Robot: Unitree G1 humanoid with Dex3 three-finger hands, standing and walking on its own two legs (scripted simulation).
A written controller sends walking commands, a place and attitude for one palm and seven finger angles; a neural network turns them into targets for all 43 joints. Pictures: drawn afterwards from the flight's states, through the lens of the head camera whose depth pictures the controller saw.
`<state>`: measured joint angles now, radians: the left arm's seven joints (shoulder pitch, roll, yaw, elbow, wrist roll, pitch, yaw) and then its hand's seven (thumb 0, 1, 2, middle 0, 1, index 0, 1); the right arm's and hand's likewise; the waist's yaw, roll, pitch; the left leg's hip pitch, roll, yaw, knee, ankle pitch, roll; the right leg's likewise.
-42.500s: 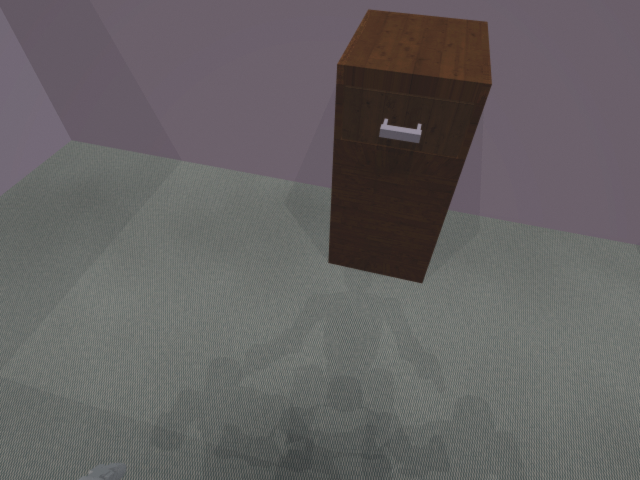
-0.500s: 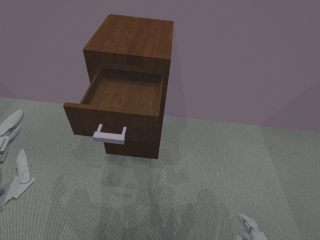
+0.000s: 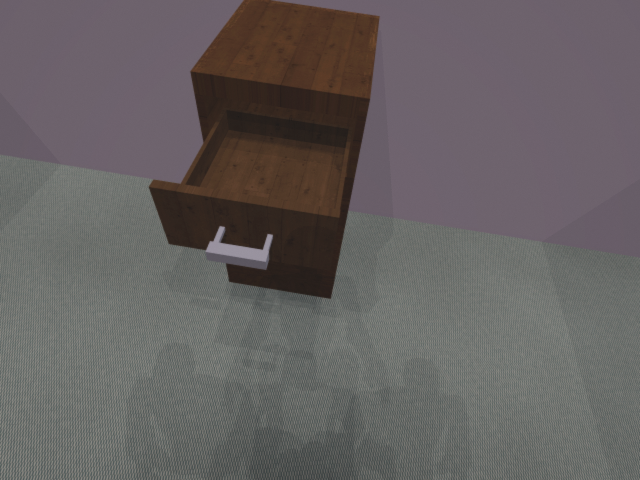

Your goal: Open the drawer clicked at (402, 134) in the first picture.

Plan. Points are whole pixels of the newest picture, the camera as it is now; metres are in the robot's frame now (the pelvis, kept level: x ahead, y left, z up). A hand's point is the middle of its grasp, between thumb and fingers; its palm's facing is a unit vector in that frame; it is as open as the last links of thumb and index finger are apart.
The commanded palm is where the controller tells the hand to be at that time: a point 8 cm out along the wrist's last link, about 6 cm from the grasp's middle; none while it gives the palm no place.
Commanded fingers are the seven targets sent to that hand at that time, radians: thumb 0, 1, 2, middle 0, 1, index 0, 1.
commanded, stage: let the arm hang, fingers relaxed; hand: left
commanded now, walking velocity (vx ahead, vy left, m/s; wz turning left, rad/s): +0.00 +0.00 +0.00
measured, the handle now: (241, 245) +0.50 +0.17 -0.09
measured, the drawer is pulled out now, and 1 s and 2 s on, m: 0.30 0.30 0.30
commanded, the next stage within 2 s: look to check the result in 0.74 s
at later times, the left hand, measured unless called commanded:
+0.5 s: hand out of the picture -0.01 +0.17 -0.17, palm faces +0.01 -0.98 -0.18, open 7.3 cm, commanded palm none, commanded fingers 0.00 0.90 0.90 -0.20 -0.30 -0.20 -0.30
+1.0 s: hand out of the picture +0.00 +0.16 -0.17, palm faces +0.02 -0.98 -0.18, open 7.3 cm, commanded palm none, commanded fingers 0.00 0.90 0.90 -0.20 -0.30 -0.20 -0.30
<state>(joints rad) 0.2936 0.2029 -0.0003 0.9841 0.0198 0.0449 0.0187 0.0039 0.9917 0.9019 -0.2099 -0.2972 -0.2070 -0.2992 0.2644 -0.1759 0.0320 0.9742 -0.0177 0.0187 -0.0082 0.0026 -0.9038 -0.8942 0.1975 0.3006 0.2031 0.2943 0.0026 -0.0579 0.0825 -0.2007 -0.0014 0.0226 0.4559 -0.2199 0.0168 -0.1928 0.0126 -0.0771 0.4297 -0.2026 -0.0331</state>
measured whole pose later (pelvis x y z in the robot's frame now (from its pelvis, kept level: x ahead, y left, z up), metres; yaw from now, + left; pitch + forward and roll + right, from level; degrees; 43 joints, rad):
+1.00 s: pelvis +0.02 +0.00 +0.00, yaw +0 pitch -2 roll +0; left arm 0.29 0.13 0.01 1.16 0.01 -0.01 0.04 0.01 0.91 0.90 -0.20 -0.30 -0.20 -0.30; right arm 0.32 -0.11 0.00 1.13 -0.01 0.00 -0.04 0.00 -0.91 -0.89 0.20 0.30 0.20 0.29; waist -0.01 0.00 0.07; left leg -0.14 -0.01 0.03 0.39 -0.21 0.01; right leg -0.15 0.01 -0.07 0.39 -0.21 -0.04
